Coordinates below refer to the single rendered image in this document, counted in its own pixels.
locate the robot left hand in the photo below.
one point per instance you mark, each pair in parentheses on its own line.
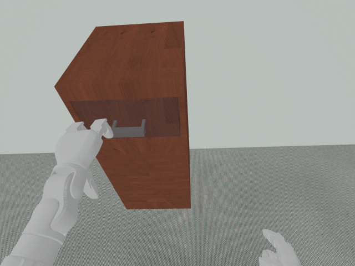
(80,146)

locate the handle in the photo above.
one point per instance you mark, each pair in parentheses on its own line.
(128,131)

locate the cabinet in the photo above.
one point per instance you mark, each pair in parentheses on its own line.
(136,61)

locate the drawer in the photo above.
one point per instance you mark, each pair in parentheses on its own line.
(162,115)

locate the robot right hand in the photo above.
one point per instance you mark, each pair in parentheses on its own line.
(286,255)

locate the robot left forearm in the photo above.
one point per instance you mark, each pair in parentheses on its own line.
(53,217)

